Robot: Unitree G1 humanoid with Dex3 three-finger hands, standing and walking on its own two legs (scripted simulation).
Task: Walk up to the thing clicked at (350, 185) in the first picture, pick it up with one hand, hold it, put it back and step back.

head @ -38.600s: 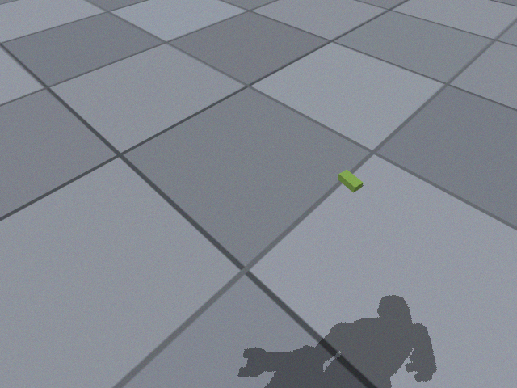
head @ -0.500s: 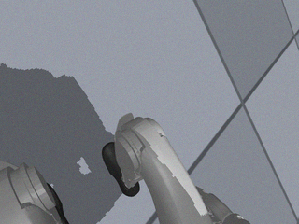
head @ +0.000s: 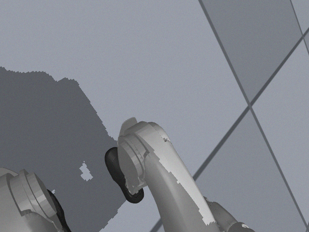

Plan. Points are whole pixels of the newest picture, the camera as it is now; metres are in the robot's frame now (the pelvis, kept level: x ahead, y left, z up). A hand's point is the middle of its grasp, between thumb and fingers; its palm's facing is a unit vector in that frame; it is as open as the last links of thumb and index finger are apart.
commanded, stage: open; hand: left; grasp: from above
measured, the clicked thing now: out of the picture +0.49 +0.35 -0.30
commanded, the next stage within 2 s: withdraw in 0.32 s
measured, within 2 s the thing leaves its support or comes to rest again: neither
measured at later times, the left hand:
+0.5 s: hand out of the picture +0.48 +0.33 -0.25, palm faces -0.46 -0.13 -0.88, open 13.9 cm
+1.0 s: hand out of the picture +0.49 +0.37 -0.11, palm faces -0.47 -0.13 -0.87, open 14.1 cm
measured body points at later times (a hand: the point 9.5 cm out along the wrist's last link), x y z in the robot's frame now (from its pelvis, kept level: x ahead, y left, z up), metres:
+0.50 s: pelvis +0.00 +0.00 +0.00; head +0.30 +0.13 +0.31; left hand +0.50 +0.34 -0.20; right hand +0.04 -0.24 -0.05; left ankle +0.06 +0.12 -0.28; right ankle +0.12 -0.10 -0.28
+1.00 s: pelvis +0.00 +0.00 +0.03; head +0.25 +0.10 +0.39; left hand +0.51 +0.37 -0.06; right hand +0.08 -0.26 -0.05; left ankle +0.06 +0.12 -0.28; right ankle +0.12 -0.10 -0.28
